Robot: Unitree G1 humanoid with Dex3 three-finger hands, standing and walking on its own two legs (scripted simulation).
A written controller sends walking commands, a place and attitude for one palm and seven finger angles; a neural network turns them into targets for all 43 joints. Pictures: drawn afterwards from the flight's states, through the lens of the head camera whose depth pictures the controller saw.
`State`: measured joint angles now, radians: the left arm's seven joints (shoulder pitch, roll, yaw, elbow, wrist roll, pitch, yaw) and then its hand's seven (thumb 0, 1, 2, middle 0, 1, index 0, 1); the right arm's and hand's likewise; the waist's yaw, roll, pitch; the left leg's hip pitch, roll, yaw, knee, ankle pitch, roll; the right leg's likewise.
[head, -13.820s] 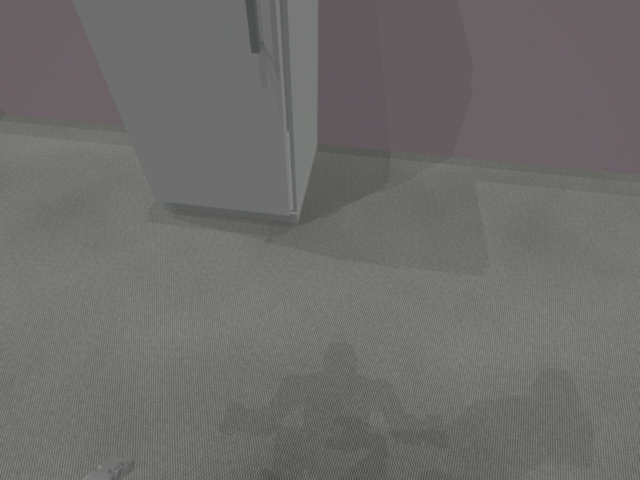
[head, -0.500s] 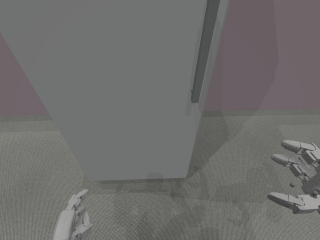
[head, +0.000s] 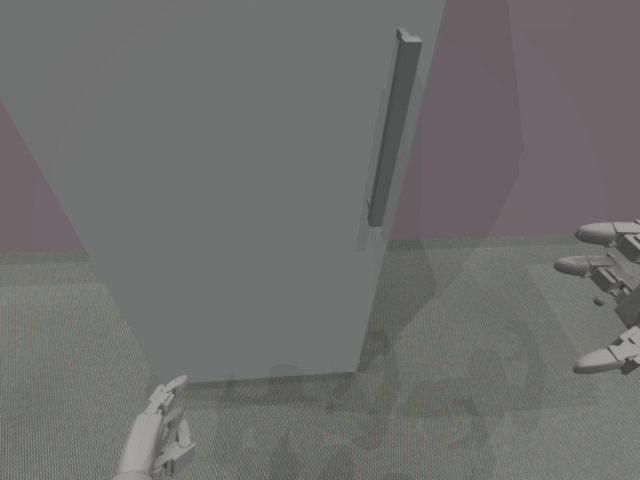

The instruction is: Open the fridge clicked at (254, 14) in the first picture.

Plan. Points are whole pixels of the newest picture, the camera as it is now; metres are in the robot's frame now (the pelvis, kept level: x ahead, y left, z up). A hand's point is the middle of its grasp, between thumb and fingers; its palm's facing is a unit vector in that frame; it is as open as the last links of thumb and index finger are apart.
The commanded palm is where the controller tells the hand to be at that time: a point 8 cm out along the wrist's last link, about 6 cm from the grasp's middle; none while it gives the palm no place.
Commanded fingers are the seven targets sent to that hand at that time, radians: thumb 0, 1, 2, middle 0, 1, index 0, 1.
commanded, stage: raise the hand to about handle height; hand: right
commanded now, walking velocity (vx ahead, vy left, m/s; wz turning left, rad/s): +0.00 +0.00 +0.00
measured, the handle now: (386, 140) +0.56 -0.09 +0.17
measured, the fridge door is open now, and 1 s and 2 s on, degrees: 0 0 0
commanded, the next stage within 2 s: move the hooked fingers beside the handle in 0.60 s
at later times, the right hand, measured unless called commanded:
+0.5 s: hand (579, 273) +0.29 -0.26 +0.18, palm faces +0.01 +1.00 -0.07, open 14.0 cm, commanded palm +0.25 -0.30 +0.19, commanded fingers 0.00 0.50 -0.30 0.30 1.20 0.30 1.20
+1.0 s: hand (558, 249) +0.32 -0.25 +0.18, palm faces -0.02 +1.00 -0.04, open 14.0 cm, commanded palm +0.30 -0.29 +0.19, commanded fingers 0.00 0.50 -0.30 0.30 1.20 0.30 1.20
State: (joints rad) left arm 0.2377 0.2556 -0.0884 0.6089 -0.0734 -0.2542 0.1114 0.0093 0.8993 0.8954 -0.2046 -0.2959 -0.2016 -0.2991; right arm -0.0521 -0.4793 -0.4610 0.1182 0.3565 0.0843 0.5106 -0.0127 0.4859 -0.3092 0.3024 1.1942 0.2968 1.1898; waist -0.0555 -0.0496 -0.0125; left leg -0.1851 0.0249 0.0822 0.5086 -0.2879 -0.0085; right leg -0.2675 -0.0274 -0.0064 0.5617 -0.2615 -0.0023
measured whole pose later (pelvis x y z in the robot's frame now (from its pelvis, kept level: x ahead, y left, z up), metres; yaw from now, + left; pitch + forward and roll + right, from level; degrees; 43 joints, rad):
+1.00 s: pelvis +0.00 +0.01 +0.00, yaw +0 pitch -2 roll +1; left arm 0.23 0.27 -0.08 0.62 -0.09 -0.19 0.13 0.01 0.90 0.90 -0.20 -0.30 -0.20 -0.30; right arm -0.31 -0.47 -0.40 0.33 0.30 0.13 0.47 -0.02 0.50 -0.30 0.30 1.20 0.30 1.20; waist -0.04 -0.04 0.00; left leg -0.17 0.02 0.08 0.48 -0.27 0.00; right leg -0.24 -0.03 -0.01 0.51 -0.23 0.01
